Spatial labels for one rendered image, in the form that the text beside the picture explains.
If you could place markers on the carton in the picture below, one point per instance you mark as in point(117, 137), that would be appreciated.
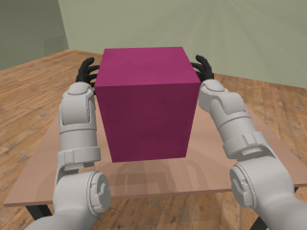
point(147, 99)

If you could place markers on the right robot hand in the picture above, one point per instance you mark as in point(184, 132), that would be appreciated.
point(205, 72)

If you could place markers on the robot left upper arm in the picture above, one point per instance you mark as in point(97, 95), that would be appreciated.
point(79, 199)

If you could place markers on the robot right upper arm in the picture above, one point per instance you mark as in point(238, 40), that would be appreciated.
point(262, 184)

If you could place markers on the robot right forearm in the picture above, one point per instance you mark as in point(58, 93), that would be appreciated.
point(242, 141)

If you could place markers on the left robot hand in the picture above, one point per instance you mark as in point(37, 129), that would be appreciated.
point(85, 70)

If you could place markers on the robot left forearm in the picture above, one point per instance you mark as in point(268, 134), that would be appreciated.
point(77, 131)

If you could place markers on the table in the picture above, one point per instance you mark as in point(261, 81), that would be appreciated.
point(204, 170)

